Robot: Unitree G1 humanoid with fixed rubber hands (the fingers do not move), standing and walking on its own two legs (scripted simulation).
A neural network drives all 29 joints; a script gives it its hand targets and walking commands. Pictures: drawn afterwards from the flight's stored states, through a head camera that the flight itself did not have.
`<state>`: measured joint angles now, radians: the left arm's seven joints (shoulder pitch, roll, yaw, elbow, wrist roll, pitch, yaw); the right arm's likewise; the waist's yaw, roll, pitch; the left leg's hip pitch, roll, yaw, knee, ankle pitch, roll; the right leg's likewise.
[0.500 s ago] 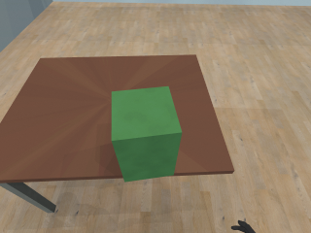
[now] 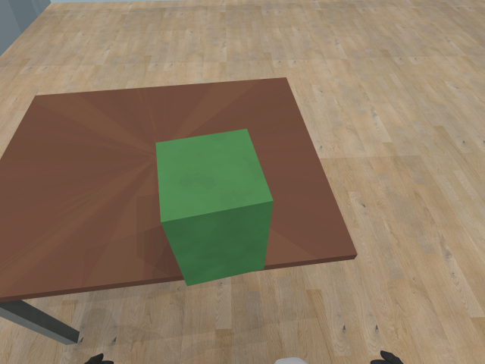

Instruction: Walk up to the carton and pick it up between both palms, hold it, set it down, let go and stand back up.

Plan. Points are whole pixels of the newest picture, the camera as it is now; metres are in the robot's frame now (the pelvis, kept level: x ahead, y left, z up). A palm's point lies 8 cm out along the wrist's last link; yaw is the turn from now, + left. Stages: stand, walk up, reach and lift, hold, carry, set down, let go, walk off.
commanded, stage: walk up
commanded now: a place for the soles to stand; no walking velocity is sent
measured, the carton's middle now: (215, 212) +0.40 +0.05 -0.04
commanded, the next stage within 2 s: reach and lift in 1.56 s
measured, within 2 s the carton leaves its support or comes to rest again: neither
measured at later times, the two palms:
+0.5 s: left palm out of the picture +0.09 +0.26 -0.09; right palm out of the picture +0.03 -0.27 -0.10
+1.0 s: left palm out of the picture +0.07 +0.25 -0.10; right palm out of the picture -0.03 -0.27 -0.11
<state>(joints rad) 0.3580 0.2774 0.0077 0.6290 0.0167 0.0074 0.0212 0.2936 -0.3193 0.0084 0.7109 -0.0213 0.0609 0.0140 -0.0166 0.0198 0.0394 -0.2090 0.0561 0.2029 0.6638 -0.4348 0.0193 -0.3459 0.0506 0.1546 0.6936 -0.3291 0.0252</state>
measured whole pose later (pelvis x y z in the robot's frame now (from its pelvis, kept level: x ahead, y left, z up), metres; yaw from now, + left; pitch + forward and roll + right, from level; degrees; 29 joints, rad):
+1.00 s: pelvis -0.03 +0.00 +0.01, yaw -5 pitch -2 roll +1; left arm 0.32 0.27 0.01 0.70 0.01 0.02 0.01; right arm 0.38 -0.31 0.02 0.78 0.00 0.04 0.00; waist -0.02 -0.02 0.05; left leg -0.19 0.04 0.23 0.57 -0.35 0.03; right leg -0.36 0.05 0.16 0.60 -0.21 0.02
